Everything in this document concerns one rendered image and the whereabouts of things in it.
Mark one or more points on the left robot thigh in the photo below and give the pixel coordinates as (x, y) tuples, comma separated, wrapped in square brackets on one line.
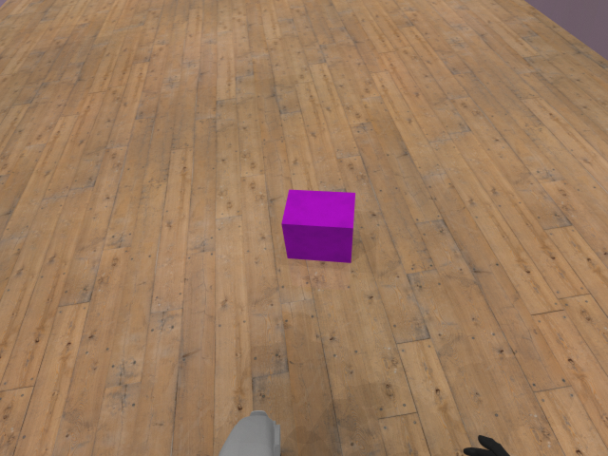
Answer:
[(256, 435)]

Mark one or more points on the carton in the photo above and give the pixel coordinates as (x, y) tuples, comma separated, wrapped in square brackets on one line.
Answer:
[(318, 225)]

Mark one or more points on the robot right hand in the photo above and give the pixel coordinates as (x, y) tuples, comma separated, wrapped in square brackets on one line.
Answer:
[(495, 449)]

